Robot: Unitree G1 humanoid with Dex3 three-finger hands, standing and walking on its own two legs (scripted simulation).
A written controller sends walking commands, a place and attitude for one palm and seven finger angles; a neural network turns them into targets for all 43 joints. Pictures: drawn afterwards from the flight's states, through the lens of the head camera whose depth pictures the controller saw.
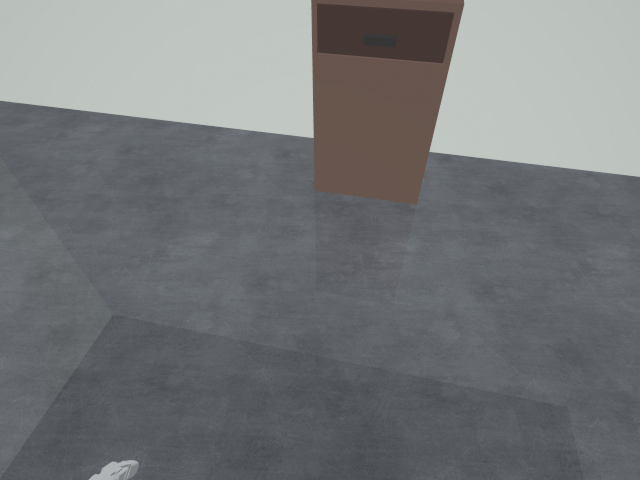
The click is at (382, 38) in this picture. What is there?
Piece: drawer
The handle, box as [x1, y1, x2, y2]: [363, 32, 396, 46]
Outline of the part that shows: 364,35 363,44 385,46 395,45 396,34 381,35 370,34 369,32 367,32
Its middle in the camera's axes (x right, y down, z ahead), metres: +0.21 -0.70 +1.35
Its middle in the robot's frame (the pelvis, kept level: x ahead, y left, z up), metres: +1.48 -0.15 -0.01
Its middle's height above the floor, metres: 0.75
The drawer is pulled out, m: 0.00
